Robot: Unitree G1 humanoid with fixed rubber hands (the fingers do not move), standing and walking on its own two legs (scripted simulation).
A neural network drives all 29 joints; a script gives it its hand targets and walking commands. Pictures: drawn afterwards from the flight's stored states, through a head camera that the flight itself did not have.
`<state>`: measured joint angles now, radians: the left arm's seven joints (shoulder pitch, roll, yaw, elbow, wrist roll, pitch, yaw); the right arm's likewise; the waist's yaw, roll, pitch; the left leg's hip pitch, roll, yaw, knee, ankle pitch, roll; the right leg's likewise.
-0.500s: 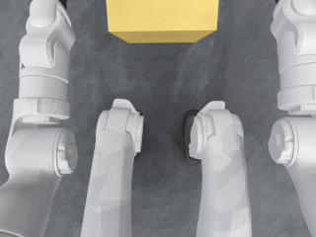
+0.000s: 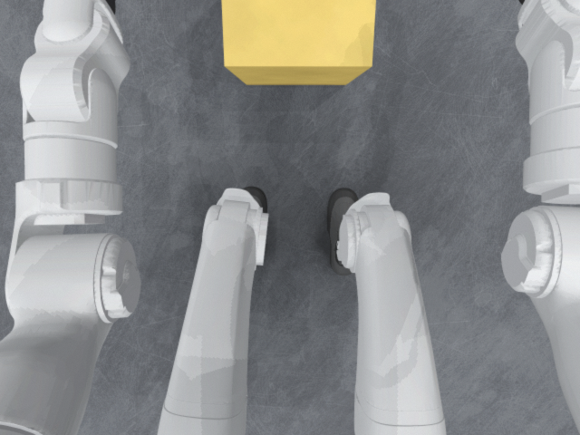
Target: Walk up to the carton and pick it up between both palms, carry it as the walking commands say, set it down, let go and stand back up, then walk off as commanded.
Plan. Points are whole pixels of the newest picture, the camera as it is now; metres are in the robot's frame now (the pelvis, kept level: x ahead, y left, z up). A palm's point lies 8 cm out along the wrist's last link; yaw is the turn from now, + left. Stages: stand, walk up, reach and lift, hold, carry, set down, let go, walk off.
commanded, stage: set down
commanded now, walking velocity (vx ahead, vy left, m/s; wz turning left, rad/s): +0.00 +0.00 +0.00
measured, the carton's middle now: (297, 14) +0.59 +0.02 -0.43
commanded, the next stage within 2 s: let go in 0.52 s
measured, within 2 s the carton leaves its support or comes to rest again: neither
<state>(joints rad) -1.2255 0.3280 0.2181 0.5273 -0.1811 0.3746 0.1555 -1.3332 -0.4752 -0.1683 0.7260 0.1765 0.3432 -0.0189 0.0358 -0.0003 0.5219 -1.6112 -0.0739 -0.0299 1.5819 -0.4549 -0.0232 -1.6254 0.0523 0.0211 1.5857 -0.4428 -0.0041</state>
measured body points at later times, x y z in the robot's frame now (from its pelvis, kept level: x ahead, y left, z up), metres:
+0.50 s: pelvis +0.02 +0.00 +0.11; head +0.36 +0.00 +0.39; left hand +0.53 +0.21 -0.03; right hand +0.56 -0.21 -0.03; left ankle +0.13 +0.12 -0.52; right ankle +0.13 -0.11 -0.52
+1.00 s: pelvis +0.07 +0.00 +0.17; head +0.29 +0.00 +0.57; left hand +0.39 +0.22 +0.07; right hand +0.41 -0.23 +0.07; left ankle +0.13 +0.12 -0.52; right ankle +0.13 -0.11 -0.52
